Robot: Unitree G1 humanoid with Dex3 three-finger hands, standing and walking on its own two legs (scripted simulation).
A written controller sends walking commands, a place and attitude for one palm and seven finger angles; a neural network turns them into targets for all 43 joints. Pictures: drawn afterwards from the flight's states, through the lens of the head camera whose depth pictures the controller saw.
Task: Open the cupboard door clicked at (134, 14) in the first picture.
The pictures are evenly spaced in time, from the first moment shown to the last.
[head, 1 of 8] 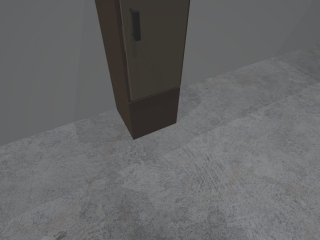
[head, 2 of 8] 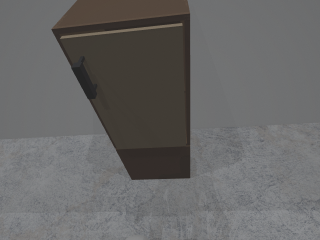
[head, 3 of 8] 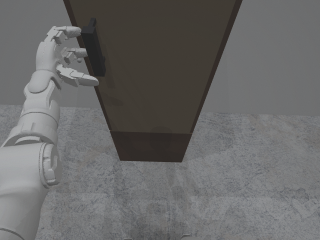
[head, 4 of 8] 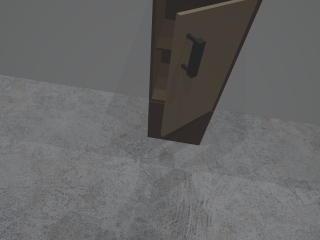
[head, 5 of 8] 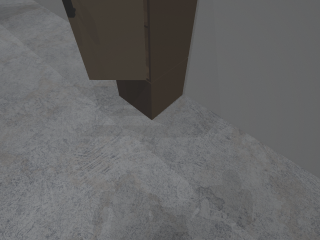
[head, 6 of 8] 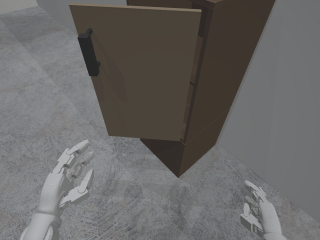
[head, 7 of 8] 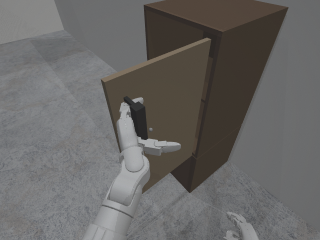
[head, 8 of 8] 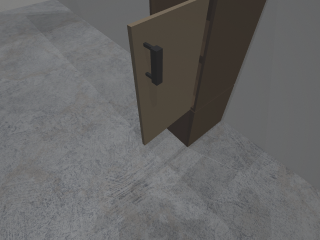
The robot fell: no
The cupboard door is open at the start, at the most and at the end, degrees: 0 94 94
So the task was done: yes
